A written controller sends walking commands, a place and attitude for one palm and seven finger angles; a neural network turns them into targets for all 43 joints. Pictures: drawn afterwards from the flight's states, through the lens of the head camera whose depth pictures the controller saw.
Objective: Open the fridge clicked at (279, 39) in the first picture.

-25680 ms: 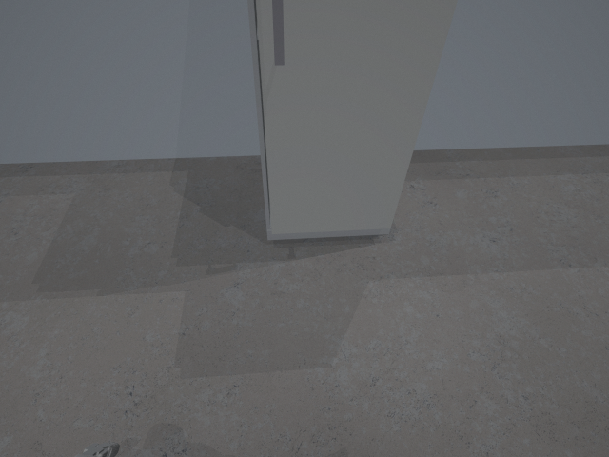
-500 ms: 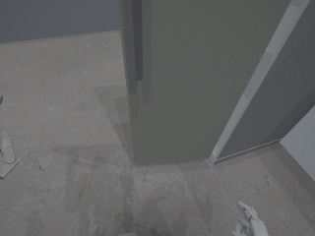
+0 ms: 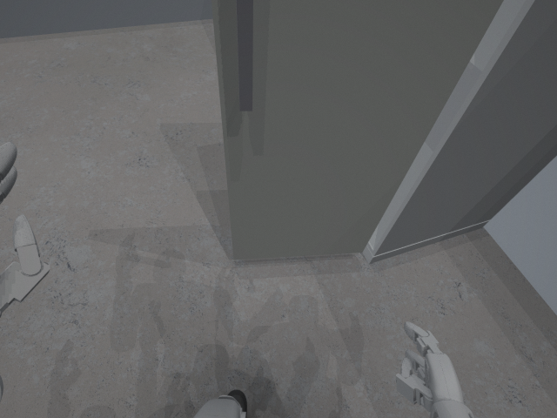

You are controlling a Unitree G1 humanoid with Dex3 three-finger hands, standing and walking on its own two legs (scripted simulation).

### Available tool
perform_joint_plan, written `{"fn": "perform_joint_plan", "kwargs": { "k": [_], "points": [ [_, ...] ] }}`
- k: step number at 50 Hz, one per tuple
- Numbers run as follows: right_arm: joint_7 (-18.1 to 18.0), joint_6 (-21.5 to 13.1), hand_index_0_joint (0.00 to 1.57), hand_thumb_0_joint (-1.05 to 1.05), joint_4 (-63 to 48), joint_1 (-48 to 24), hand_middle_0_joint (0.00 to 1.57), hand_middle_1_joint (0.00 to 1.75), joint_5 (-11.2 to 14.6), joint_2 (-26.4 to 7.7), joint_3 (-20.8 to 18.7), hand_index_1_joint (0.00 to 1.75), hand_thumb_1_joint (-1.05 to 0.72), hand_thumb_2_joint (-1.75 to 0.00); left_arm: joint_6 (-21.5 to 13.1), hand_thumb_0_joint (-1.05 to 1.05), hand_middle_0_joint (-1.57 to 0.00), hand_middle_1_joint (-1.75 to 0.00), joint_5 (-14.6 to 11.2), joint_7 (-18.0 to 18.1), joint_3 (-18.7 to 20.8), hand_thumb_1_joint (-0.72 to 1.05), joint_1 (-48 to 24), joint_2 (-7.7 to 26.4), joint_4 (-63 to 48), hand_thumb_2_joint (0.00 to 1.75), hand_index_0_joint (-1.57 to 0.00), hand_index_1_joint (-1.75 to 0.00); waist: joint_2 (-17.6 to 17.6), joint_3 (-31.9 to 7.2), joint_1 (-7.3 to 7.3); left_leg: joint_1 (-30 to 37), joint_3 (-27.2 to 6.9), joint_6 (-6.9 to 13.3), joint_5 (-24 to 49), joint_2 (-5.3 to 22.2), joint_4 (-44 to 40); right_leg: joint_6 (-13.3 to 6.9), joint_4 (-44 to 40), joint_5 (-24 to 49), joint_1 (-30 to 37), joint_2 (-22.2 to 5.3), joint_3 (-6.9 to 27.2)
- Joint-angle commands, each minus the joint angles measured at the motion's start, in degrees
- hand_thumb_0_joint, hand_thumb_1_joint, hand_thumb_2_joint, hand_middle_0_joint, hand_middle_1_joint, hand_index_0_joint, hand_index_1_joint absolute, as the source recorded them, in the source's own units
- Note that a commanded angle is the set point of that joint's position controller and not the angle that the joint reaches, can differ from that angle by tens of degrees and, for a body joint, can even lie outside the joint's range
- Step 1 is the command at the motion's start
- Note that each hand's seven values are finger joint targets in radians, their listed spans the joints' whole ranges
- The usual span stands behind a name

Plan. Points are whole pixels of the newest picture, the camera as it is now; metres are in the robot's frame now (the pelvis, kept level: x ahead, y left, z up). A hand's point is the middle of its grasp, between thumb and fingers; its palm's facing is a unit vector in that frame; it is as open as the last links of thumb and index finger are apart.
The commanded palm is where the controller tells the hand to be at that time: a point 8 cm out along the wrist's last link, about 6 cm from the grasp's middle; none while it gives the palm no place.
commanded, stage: step back with the hand held close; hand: left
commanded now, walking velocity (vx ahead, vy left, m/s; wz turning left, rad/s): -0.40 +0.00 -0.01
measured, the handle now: out of the picture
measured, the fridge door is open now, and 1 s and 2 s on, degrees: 76 76 76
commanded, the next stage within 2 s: stop stepping back and stand still in 0.28 s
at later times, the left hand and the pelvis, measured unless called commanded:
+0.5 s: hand out of the picture +0.09 +0.32 +0.17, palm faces +0.41 -0.82 -0.40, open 7.4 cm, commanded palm +0.05 +0.35 +0.18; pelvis -0.10 +0.06 -0.01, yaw -2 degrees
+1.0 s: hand out of the picture +0.03 +0.40 +0.17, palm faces +0.46 -0.82 -0.35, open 7.4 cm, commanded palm -0.04 +0.43 +0.18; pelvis -0.20 +0.14 -0.02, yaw -4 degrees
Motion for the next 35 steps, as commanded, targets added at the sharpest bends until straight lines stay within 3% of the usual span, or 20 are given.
{"fn": "perform_joint_plan", "kwargs": {
  "k": [1, 6, 7, 10, 13, 14, 16, 20, 21, 22, 23, 24, 25, 26, 27, 28, 29, 31, 33, 35],
  "points": [
    [-1.3, -0.3, 0.2, 0.0, -11.7, -1.5, 0.2, 0.3, 1.3, -7.5, -3.5, 0.3, -0.9, -0.9, -2.0, 0.0, -0.2, -0.3, -1.2, 0.9, 10.8, 0.9, 4.2, 16.5, -11.1, 0.9, -0.2, -0.3, -1.5, -19.1, -2.45, 23.4, 1.5, -0.1, 13.1, -0.6, 3.4, 5.7, -5.2, 43.3, -4.3, -9.8, 0.9],
    [-1.7, 1.1, 0.2, 0.0, -12.8, -2.0, 0.2, 0.3, 1.3, -7.5, -3.1, 0.3, -0.9, -0.9, -2.1, 0.0, -0.2, -0.3, -2.6, 0.9, 11.3, 0.9, 7.1, 17.3, -11.0, 0.9, -0.2, -0.3, -0.1, -9.0, -3.21, 18.2, -0.6, -1.8, -9.6, -3.6, 7.0, -0.6, -13.7, 10.5, -16.0, -13.2, 5.3],
    [-1.9, 1.1, 0.2, 0.0, -12.6, -1.5, 0.2, 0.3, 1.1, -7.5, -2.7, 0.3, -0.9, -0.9, -2.1, 0.0, -0.2, -0.3, -2.5, 1.0, 10.0, 0.9, 6.6, 16.4, -10.5, 0.9, -0.2, -0.3, 0.0, -6.8, -3.7, 18.5, -1.9, -1.9, -8.5, -3.3, 6.3, -1.9, -13.7, 7.9, -18.0, -12.6, 5.3],
    [-2.5, 0.4, 0.2, 0.0, -12.2, 0.0, 0.2, 0.3, 0.9, -9.4, -2.9, 0.3, -0.9, -0.9, -2.8, 0.0, -0.2, -0.3, -2.3, 1.0, 8.3, 0.9, 3.7, 15.3, -8.7, 0.9, -0.2, -0.3, 5.1, -4.3, -4.08, 18.9, -6.6, -0.8, -10.6, 0.1, -2.2, 0.2, -11.2, -0.1, -18.1, -6.1, 0.8],
    [-2.8, -1.5, 0.2, 0.0, -12.6, 0.5, 0.2, 0.3, 0.2, -12.4, -4.2, 0.3, -0.9, -0.9, -4.3, 0.0, -0.2, -0.3, -1.5, 0.2, 9.1, 0.9, 1.0, 13.9, -7.7, 0.9, -0.2, -0.3, 20.0, -6.4, -3.15, -5.7, -23.1, 3.0, -43.7, 13.0, -30.5, 0.8, 11.6, -4.6, 9.3, 3.9, -4.1],
    [-2.6, -1.8, 0.2, 0.0, -12.9, 0.1, 0.2, 0.3, -0.4, -11.8, -4.5, 0.3, -0.9, -0.9, -4.1, 0.0, -0.2, -0.3, -1.4, -0.1, 8.3, 0.9, -0.1, 13.1, -8.7, 0.9, -0.2, -0.3, 19.2, -8.5, -2.11, -10.2, -23.8, 2.7, -43.3, 15.6, -31.8, -0.3, 19.0, -5.9, 14.5, 3.3, -3.6],
    [-1.7, -3.0, 0.2, 0.0, -12.2, -0.4, 0.2, 0.3, 0.0, -9.4, -3.9, 0.3, -0.9, -0.9, -4.1, 0.0, -0.2, -0.3, -2.0, -0.3, 6.9, 0.9, 0.5, 12.6, -9.9, 0.9, -0.2, -0.3, 14.5, -12.0, -0.8, -2.3, -16.2, 2.0, -31.7, 12.5, -26.7, -1.4, 18.2, -10.5, 9.2, 2.3, -4.0],
    [-0.1, -4.5, 0.2, 0.0, -9.8, 1.7, 0.2, 0.3, -0.1, -7.9, -4.0, 0.3, -0.9, -0.9, -2.5, 0.0, -0.2, -0.3, -2.9, 0.8, 4.1, 0.9, 1.3, 11.2, -15.5, 0.9, -0.2, -0.3, 14.6, -16.4, -1.37, 16.3, -3.9, -5.5, -18.3, 5.9, -17.8, -3.1, -1.4, -12.5, 0.8, -0.8, -7.7],
    [-0.1, -4.3, 0.2, 0.0, -8.9, 3.6, 0.2, 0.3, -0.1, -7.8, -4.1, 0.3, -0.9, -0.9, -2.4, 0.0, -0.2, -0.3, -2.5, 1.2, 5.3, 0.9, 1.4, 13.0, -16.9, 0.9, -0.2, -0.3, 9.3, -17.1, -2.14, 22.0, 0.2, -6.5, -16.1, 2.0, -9.1, -4.4, -9.0, -11.4, -4.4, -4.3, -4.9],
    [-0.3, -3.7, 0.2, 0.0, -8.8, 3.4, 0.2, 0.3, -0.1, -7.7, -3.8, 0.3, -0.9, -0.9, -2.1, 0.0, -0.2, -0.3, -2.4, 1.6, 6.4, 0.9, 1.6, 14.6, -17.0, 0.9, -0.2, -0.3, -0.7, -13.8, -2.93, 27.1, 1.9, -5.8, -12.1, -1.1, 5.5, -6.7, -16.9, -13.5, -16.4, -12.3, 4.2],
    [-0.7, -3.2, 0.2, 0.0, -8.4, 2.4, 0.2, 0.3, -0.9, -7.6, -3.2, 0.3, -0.9, -0.9, -1.6, 0.0, -0.2, -0.3, -2.3, 2.1, 7.6, 0.9, -1.3, 16.3, -18.0, 0.9, -0.2, -0.3, -6.9, -9.8, -2.97, 27.8, 0.0, -5.0, -12.2, -3.3, 18.7, -9.7, -21.6, -17.1, -27.1, -19.8, 10.8],
    [-0.7, -2.9, 0.2, 0.0, -7.4, 2.4, 0.2, 0.3, -1.4, -7.3, -2.9, 0.3, -0.9, -0.9, -1.1, 0.0, -0.2, -0.3, -1.8, 2.5, 7.4, 0.9, -6.5, 15.9, -18.0, 0.9, -0.2, -0.3, -9.0, -8.9, -3.44, 25.1, -4.0, -4.3, -14.9, -2.0, 26.4, -11.0, -19.4, -19.6, -29.0, -23.2, 10.7],
    [-1.1, -2.6, 0.2, 0.0, -6.9, 3.0, 0.2, 0.3, -0.3, -6.9, -2.9, 0.3, -0.9, -0.9, 1.1, 0.0, -0.2, -0.3, -1.6, 2.1, 5.7, 0.9, -5.2, 12.9, -11.8, 0.9, -0.2, -0.3, -12.2, -6.7, -4.02, 21.8, -5.1, -3.6, -17.2, -2.5, 28.2, -10.2, -16.4, -25.4, -29.2, -20.9, 8.2],
    [-1.4, -2.0, 0.2, 0.0, -6.6, 2.7, 0.2, 0.3, 0.1, -8.3, -3.5, 0.3, -0.9, -0.9, 2.5, 0.0, -0.2, -0.3, -1.8, 1.5, 4.1, 0.9, -9.0, 11.9, -11.9, 0.9, -0.2, -0.3, -10.4, -4.0, -5.03, 23.3, -6.1, -3.3, -18.7, -2.1, 25.0, -8.5, -13.3, -28.0, -31.9, -18.3, 5.1],
    [-2.1, -1.7, 0.2, 0.0, -5.9, 2.4, 0.2, 0.3, 0.5, -8.8, -2.7, 0.3, -0.9, -0.9, 3.4, 0.0, -0.2, -0.3, -1.3, 1.5, 3.4, 0.9, -10.1, 10.7, -8.0, 0.9, -0.2, -0.3, -0.9, 0.6, -6.26, 20.8, -8.0, -2.3, -20.9, -0.2, 13.9, -5.6, -4.7, -22.1, -29.7, -14.8, 1.0],
    [-2.3, -1.8, 0.2, 0.0, -6.6, 1.6, 0.2, 0.3, 0.5, -9.8, -1.9, 0.3, -0.9, -0.9, 3.9, 0.0, -0.2, -0.3, -1.2, 1.4, 2.9, 0.9, -11.7, 9.7, -6.7, 0.9, -0.2, -0.3, 14.4, 3.2, -6.05, 13.2, -14.2, -1.3, -25.1, 3.1, -5.2, -1.9, 6.7, -18.5, -23.6, -7.5, -3.7],
    [-2.3, -3.1, 0.2, 0.0, -7.4, 1.5, 0.2, 0.3, 0.9, -10.1, -1.3, 0.3, -0.9, -0.9, 3.1, 0.0, -0.2, -0.3, -1.2, 1.8, 3.2, 0.9, -15.7, 10.2, -8.6, 0.9, -0.2, -0.3, 25.7, 2.7, -5.24, 6.7, -27.5, 0.0, -32.1, 9.2, -20.4, 0.7, 19.2, -14.5, -15.9, -1.6, -5.9],
    [-1.6, -4.1, 0.2, 0.0, -7.7, -0.1, 0.2, 0.3, 0.4, -9.4, -1.9, 0.3, -0.9, -0.9, 2.1, 0.0, -0.2, -0.3, -1.3, 1.7, 7.1, 0.9, -11.9, 14.4, -8.1, 0.9, -0.2, -0.3, 20.6, -4.2, -2.95, 0.9, -29.7, -7.8, -53.0, 10.7, -30.6, -0.1, 29.5, -13.9, -4.7, 2.5, -4.9],
    [0.2, -3.2, 0.2, 0.0, -9.5, -0.7, 0.2, 0.3, -0.2, -8.3, -2.6, 0.3, -0.9, -0.9, 3.7, 0.0, -0.2, -0.3, -1.8, 0.7, 5.0, 0.9, -2.7, 10.8, -10.9, 0.9, -0.2, -0.3, 18.1, -6.4, -1.2, -0.4, -19.9, -14.0, -43.3, 7.3, -32.2, -0.6, 28.8, -12.2, 1.9, 4.1, -8.9],
    [1.3, -2.7, 0.2, 0.0, -11.4, -0.6, 0.2, 0.3, -0.4, -7.4, -3.1, 0.3, -0.9, -0.9, 4.5, 0.0, -0.2, -0.3, -2.4, 0.6, 4.4, 0.9, 5.8, 9.9, -15.4, 0.9, -0.2, -0.3, 19.2, -9.6, -0.5, -4.4, -5.7, -14.2, -32.5, 1.9, -27.9, -1.9, 15.0, -14.5, 15.9, 5.5, -15.5]
  ]
}}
